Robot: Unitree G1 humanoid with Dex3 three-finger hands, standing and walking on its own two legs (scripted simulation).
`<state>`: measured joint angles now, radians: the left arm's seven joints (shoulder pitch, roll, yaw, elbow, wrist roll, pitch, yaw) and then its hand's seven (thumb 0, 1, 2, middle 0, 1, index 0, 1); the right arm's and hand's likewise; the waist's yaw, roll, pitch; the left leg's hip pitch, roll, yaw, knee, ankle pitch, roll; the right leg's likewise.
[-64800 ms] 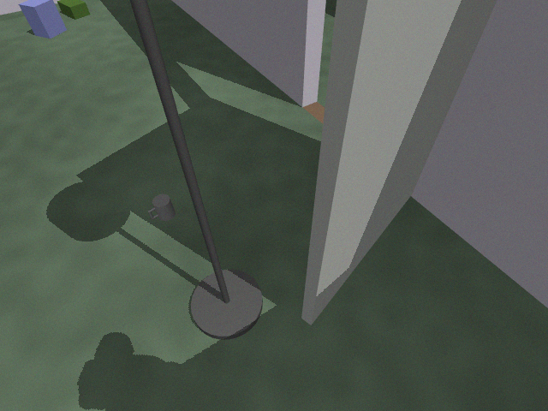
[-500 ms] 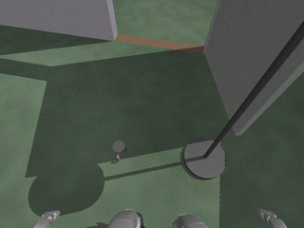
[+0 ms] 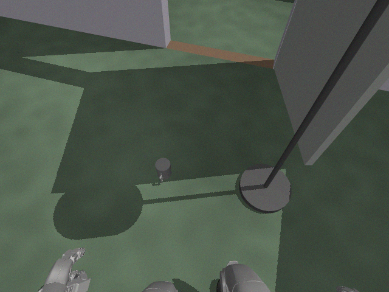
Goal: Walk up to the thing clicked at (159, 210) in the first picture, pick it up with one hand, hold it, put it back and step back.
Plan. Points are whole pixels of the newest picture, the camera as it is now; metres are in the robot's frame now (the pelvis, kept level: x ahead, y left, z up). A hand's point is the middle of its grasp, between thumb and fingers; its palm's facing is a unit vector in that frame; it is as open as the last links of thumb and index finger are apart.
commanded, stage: step back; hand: left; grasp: from above
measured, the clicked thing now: (163, 171) +0.71 +0.20 -0.71
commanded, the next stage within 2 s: none
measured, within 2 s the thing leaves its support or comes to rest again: neither
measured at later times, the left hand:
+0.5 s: hand out of the picture -0.08 +0.23 -0.13, palm faces -0.04 -0.90 -0.43, open 7.4 cm
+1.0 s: hand out of the picture -0.28 +0.23 -0.15, palm faces -0.06 -0.92 -0.40, open 7.4 cm
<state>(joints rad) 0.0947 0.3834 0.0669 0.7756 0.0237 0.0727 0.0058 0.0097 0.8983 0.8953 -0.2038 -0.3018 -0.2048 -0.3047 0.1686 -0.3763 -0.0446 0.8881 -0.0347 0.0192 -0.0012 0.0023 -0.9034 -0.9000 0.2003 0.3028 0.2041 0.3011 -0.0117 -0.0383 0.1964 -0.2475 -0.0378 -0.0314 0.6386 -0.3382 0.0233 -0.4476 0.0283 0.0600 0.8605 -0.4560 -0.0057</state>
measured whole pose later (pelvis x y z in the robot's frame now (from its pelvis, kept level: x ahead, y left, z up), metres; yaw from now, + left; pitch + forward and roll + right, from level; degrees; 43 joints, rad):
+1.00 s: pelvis -0.36 -0.04 +0.00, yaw -3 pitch -3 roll -2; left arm 0.21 0.38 0.07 0.93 0.03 0.02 0.00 0.01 0.90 0.90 -0.20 -0.30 -0.20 -0.30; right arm 0.10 -0.40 -0.05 0.85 -0.05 0.04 0.01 0.00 -0.90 -0.90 0.20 0.30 0.21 0.30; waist 0.02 0.03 0.14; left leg -0.42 0.07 0.01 0.67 -0.22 0.01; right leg -0.18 0.04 0.03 0.61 -0.39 -0.01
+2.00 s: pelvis -0.33 -0.03 +0.01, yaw +1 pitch -2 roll +0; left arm 0.08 0.37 0.03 1.06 0.00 -0.02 -0.01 0.01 0.90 0.90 -0.20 -0.30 -0.20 -0.30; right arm 0.11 -0.33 -0.02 1.09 -0.02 -0.02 0.00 0.00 -0.90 -0.90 0.20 0.30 0.20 0.30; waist 0.01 -0.03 0.07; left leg -0.20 0.01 -0.01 0.52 -0.30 -0.01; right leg -0.21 -0.04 -0.02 0.50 -0.26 0.03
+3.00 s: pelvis -0.34 -0.05 +0.02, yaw +1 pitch -2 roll +0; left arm 0.12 0.36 -0.01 1.14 0.01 -0.01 -0.01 0.01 0.90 0.90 -0.20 -0.30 -0.20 -0.30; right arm 0.12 -0.35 0.00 1.15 -0.02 -0.01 0.01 0.00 -0.90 -0.90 0.20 0.30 0.20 0.30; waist 0.00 0.00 0.06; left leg -0.11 0.02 -0.01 0.32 -0.17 -0.03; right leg -0.15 -0.03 -0.03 0.34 -0.16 0.01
